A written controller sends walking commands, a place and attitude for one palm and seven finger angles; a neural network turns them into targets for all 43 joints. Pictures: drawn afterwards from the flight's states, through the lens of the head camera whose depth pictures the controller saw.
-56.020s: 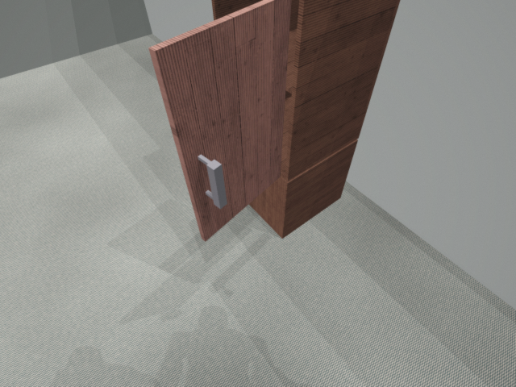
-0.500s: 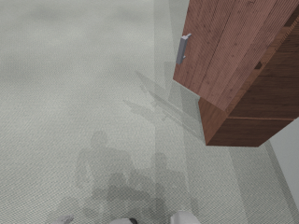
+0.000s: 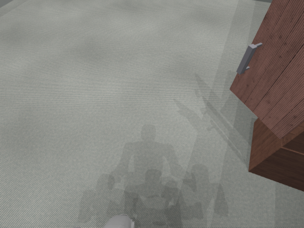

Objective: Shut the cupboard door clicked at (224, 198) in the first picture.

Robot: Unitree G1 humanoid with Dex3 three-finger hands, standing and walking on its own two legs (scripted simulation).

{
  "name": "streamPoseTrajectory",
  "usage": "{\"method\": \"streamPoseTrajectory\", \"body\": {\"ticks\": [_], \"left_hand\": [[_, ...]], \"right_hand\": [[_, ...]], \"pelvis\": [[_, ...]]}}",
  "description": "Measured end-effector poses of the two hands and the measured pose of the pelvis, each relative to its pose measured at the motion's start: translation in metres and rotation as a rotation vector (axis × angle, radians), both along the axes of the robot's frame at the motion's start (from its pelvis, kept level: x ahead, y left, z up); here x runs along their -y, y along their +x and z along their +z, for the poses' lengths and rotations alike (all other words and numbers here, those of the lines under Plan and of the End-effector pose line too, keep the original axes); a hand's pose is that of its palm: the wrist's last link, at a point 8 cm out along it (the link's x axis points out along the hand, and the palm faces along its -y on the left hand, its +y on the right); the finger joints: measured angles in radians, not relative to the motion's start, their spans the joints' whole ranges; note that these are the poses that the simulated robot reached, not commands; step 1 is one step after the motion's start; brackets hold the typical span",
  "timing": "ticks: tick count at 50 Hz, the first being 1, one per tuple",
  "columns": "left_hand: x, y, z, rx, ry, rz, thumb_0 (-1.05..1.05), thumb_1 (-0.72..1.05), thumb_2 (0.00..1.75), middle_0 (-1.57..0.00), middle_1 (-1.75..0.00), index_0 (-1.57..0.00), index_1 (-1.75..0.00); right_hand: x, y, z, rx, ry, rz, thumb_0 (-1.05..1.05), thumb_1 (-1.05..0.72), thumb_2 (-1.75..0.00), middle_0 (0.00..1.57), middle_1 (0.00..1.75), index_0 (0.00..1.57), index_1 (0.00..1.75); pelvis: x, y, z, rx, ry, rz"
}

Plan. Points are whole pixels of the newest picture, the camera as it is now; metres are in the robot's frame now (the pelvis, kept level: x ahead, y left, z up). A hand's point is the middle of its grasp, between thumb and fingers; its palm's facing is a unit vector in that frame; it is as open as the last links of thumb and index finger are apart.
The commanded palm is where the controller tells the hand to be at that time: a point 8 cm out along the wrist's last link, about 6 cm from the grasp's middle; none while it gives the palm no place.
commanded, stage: walk to a spot facing it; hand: left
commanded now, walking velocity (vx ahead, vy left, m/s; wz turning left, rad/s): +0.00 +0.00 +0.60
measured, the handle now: (249, 58) +0.79 -0.40 -0.09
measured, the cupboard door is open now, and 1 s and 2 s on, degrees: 50 50 50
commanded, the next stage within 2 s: turn to face it in 1.06 s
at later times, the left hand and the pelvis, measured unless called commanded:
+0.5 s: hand out of the picture +0.06 +0.21 -0.15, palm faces +0.31 -0.90 -0.30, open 7.4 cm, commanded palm none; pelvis +0.05 -0.02 -0.01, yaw +17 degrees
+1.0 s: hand out of the picture +0.04 +0.23 -0.19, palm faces +0.61 -0.76 -0.21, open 7.4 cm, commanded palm none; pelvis +0.17 +0.08 -0.02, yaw +36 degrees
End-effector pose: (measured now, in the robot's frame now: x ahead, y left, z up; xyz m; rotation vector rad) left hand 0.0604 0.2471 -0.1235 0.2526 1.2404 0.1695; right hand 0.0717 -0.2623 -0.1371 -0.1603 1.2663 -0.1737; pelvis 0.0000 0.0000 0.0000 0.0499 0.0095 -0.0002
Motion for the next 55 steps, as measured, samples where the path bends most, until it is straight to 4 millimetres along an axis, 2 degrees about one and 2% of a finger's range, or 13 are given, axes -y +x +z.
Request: {"method": "streamPoseTrajectory", "body": {"ticks": [5, 9, 15, 21, 24, 29, 35, 38, 42, 45, 48, 51, 55], "left_hand": [[-0.023, -0.043, -0.023, -0.049, -0.023, 0.117, 0.00, 0.90, 0.89, -0.21, -0.30, -0.21, -0.30], [-0.037, -0.062, -0.028, -0.091, -0.014, 0.182, 0.01, 0.90, 0.89, -0.20, -0.30, -0.21, -0.30], [-0.038, -0.046, -0.009, -0.005, -0.012, 0.218, 0.01, 0.91, 0.89, -0.20, -0.30, -0.20, -0.30], [-0.023, -0.015, 0.001, 0.116, 0.031, 0.226, 0.01, 0.91, 0.89, -0.20, -0.30, -0.20, -0.30], [-0.010, -0.019, 0.006, 0.135, 0.042, 0.284, 0.00, 0.91, 0.89, -0.20, -0.30, -0.20, -0.30], [0.018, -0.037, 0.010, 0.036, -0.004, 0.378, 0.00, 0.90, 0.89, -0.20, -0.30, -0.20, -0.30], [0.045, -0.054, 0.002, -0.038, -0.083, 0.517, 0.00, 0.90, 0.89, -0.20, -0.30, -0.21, -0.30], [0.054, -0.065, -0.006, -0.084, -0.123, 0.595, 0.00, 0.90, 0.89, -0.20, -0.30, -0.21, -0.30], [0.055, -0.081, -0.018, -0.163, -0.170, 0.685, 0.00, 0.90, 0.89, -0.20, -0.30, -0.21, -0.30], [0.041, -0.089, -0.034, -0.219, -0.199, 0.723, 0.00, 0.90, 0.89, -0.20, -0.30, -0.21, -0.30], [0.007, -0.075, -0.042, -0.219, -0.174, 0.730, 0.01, 0.90, 0.89, -0.20, -0.30, -0.21, -0.30], [-0.039, -0.036, -0.034, -0.116, -0.109, 0.730, 0.01, 0.91, 0.89, -0.20, -0.30, -0.20, -0.30], [-0.094, 0.029, -0.012, 0.059, -0.028, 0.707, 0.01, 0.91, 0.89, -0.20, -0.30, -0.20, -0.30]], "right_hand": [[-0.026, 0.052, 0.001, 0.088, -0.026, 0.134, 0.01, -0.91, -0.90, 0.19, 0.30, 0.20, 0.30], [-0.043, 0.073, 0.009, 0.138, -0.040, 0.204, 0.01, -0.91, -0.90, 0.20, 0.30, 0.20, 0.30], [-0.046, 0.071, 0.010, 0.110, -0.017, 0.253, 0.00, -0.91, -0.90, 0.20, 0.30, 0.20, 0.30], [-0.022, 0.072, -0.016, 0.020, 0.015, 0.269, 0.01, -0.91, -0.90, 0.20, 0.30, 0.21, 0.30], [-0.014, 0.085, -0.019, -0.031, 0.011, 0.307, 0.01, -0.91, -0.90, 0.20, 0.30, 0.20, 0.30], [-0.022, 0.126, -0.002, -0.021, 0.031, 0.348, 0.01, -0.91, -0.90, 0.20, 0.30, 0.20, 0.30], [-0.060, 0.186, 0.006, -0.022, 0.044, 0.472, 0.01, -0.91, -0.90, 0.19, 0.30, 0.20, 0.30], [-0.094, 0.224, 0.006, -0.008, 0.050, 0.560, 0.01, -0.91, -0.90, 0.19, 0.30, 0.20, 0.30], [-0.153, 0.280, 0.005, 0.061, 0.061, 0.676, 0.01, -0.91, -0.90, 0.19, 0.30, 0.20, 0.30], [-0.195, 0.320, 0.000, 0.173, 0.063, 0.729, 0.01, -0.91, -0.90, 0.19, 0.30, 0.20, 0.30], [-0.215, 0.338, 0.000, 0.221, 0.048, 0.746, 0.01, -0.91, -0.90, 0.20, 0.30, 0.20, 0.30], [-0.219, 0.341, 0.004, 0.186, 0.022, 0.753, 0.00, -0.91, -0.90, 0.20, 0.30, 0.20, 0.30], [-0.217, 0.338, 0.007, 0.096, 0.007, 0.744, 0.00, -0.91, -0.90, 0.20, 0.30, 0.20, 0.30]], "pelvis": [[-0.015, 0.001, -0.014, -0.009, -0.028, 0.069], [-0.017, -0.001, -0.014, 0.003, -0.024, 0.104], [-0.009, 0.008, -0.005, 0.014, -0.040, 0.166], [0.012, 0.033, -0.015, 0.014, -0.029, 0.243], [0.017, 0.045, -0.013, 0.021, -0.027, 0.294], [0.017, 0.071, 0.004, 0.009, -0.018, 0.367], [0.005, 0.101, 0.009, 0.005, -0.023, 0.472], [-0.007, 0.115, 0.006, 0.009, -0.033, 0.518], [-0.031, 0.134, -0.003, 0.012, -0.035, 0.567], [-0.058, 0.149, -0.021, 0.012, -0.050, 0.586], [-0.073, 0.160, -0.026, 0.021, -0.035, 0.607], [-0.085, 0.174, -0.017, 0.018, -0.036, 0.634], [-0.098, 0.198, -0.005, 0.016, -0.040, 0.671]]}}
